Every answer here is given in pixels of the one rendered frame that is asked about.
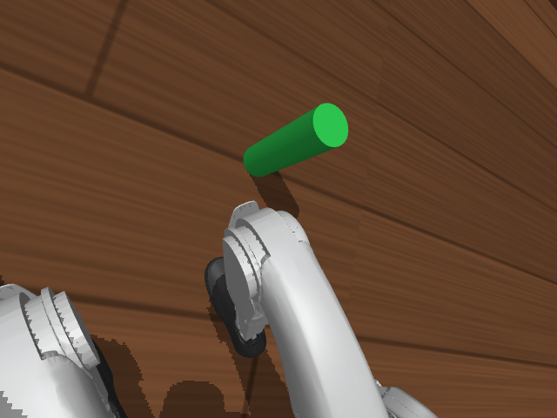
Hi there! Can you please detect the right robot hand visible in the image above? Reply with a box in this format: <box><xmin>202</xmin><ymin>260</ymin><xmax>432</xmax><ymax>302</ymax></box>
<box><xmin>374</xmin><ymin>379</ymin><xmax>439</xmax><ymax>418</ymax></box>

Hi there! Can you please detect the left robot foot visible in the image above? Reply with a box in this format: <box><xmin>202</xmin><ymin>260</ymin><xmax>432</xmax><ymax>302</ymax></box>
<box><xmin>92</xmin><ymin>340</ymin><xmax>128</xmax><ymax>418</ymax></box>

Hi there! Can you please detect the right robot foot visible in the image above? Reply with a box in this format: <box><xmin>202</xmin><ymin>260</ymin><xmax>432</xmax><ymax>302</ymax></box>
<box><xmin>205</xmin><ymin>257</ymin><xmax>266</xmax><ymax>358</ymax></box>

